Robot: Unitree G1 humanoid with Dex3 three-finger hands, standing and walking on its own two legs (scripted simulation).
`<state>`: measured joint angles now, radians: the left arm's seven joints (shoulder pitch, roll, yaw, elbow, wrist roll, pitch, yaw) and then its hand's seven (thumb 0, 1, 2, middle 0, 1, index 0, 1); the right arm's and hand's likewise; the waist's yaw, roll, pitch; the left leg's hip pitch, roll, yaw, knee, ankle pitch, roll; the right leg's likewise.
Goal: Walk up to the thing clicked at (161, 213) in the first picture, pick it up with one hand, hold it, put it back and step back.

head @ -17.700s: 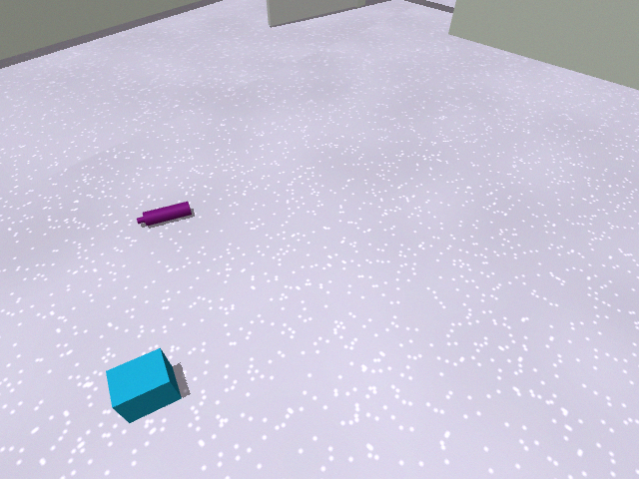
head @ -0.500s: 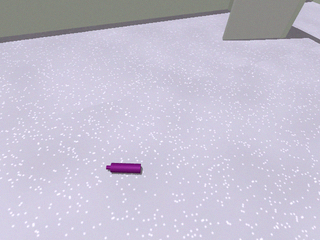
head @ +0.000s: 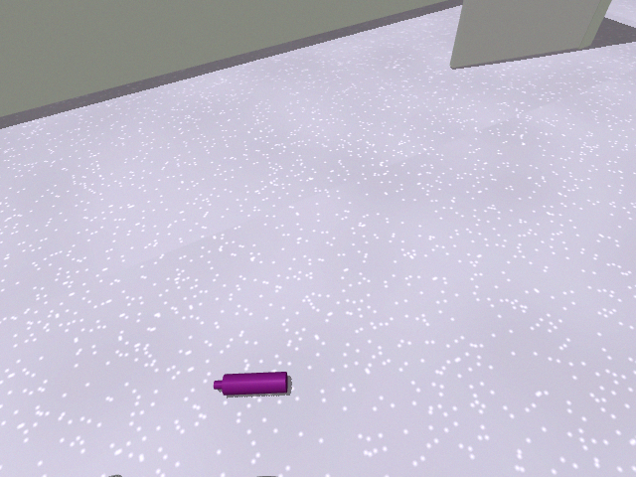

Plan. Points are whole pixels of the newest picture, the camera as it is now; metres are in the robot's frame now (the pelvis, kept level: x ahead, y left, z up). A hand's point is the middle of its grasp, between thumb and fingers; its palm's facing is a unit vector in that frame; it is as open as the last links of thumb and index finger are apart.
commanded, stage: walk up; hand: left
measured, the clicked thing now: (250, 383) +0.51 +0.27 -0.73
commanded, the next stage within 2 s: none
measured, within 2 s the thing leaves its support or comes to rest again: neither
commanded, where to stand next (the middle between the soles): +0.13 +0.01 m, yaw +1 degrees
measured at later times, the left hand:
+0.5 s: hand out of the picture +0.16 +0.27 -0.16, palm faces -0.04 -0.93 -0.35, open 7.4 cm
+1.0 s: hand (161, 437) +0.21 +0.26 -0.14, palm faces -0.02 -0.95 -0.32, open 7.4 cm
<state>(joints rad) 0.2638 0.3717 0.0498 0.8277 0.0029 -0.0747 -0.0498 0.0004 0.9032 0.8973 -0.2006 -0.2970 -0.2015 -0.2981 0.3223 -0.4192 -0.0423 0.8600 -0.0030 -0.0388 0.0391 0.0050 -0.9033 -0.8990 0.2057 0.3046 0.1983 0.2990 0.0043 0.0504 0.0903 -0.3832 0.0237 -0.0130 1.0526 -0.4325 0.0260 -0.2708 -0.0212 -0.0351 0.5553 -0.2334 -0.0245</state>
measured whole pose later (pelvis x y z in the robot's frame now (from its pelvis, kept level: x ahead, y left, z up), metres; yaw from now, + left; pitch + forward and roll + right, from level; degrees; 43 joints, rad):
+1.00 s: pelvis +0.11 +0.01 +0.01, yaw -1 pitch -3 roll +0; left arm 0.06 0.36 0.01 1.13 0.00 -0.01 -0.01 0.00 0.90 0.90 -0.20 -0.30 -0.20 -0.30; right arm 0.09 -0.36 0.01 1.14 0.00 -0.02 0.01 0.00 -0.90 -0.90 0.21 0.30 0.20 0.30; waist -0.01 -0.01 0.05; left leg -0.16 0.05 0.04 0.37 -0.16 -0.02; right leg -0.08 -0.02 -0.02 0.35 -0.22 0.02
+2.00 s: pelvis +0.05 -0.03 +0.01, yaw +1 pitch -2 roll +1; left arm 0.16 0.32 0.05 1.02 0.04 0.00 -0.01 0.00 0.90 0.90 -0.20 -0.30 -0.20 -0.30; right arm 0.09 -0.41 -0.05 1.01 -0.01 0.04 0.01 0.00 -0.90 -0.90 0.20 0.30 0.20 0.30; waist 0.02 0.04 0.12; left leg -0.39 -0.04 -0.11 0.87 -0.44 -0.01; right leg -0.22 0.00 -0.03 0.52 -0.27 -0.04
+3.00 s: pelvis +0.08 -0.01 +0.00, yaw +2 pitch -3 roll +0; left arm 0.17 0.39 0.02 0.98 0.01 -0.03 0.01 0.00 0.90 0.90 -0.20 -0.30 -0.20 -0.30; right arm 0.18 -0.36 -0.02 1.00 -0.02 0.02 0.03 0.00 -0.90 -0.90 0.21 0.30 0.20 0.30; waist 0.00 0.00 0.09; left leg -0.20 0.01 0.01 0.59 -0.35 0.00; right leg -0.28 -0.02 0.04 0.59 -0.26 0.02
